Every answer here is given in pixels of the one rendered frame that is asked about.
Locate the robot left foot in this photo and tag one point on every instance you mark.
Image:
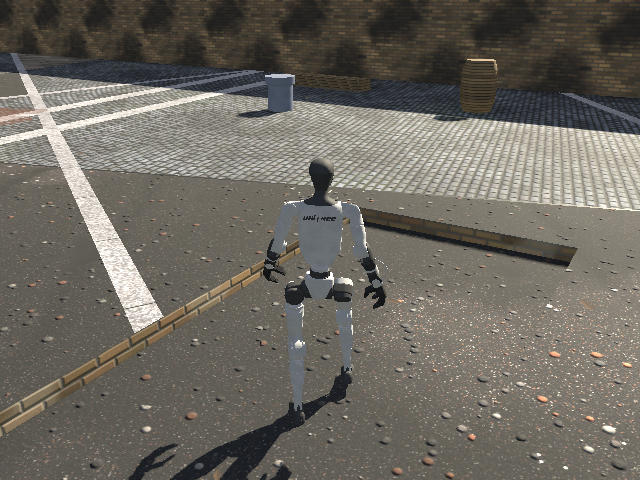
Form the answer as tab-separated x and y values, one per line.
299	415

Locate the robot left forearm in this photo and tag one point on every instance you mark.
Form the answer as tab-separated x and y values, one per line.
271	257

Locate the robot left upper arm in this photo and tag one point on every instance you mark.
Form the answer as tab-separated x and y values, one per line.
288	211

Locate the robot right upper arm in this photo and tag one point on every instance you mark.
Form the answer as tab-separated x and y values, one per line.
352	212

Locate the robot right hand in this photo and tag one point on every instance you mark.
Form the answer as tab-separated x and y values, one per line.
380	292

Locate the right robot shin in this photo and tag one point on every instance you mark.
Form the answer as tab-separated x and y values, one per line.
346	341

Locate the robot right forearm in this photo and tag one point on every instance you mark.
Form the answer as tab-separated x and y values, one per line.
371	269

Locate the robot left hand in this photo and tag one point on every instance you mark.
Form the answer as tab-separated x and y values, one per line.
269	277

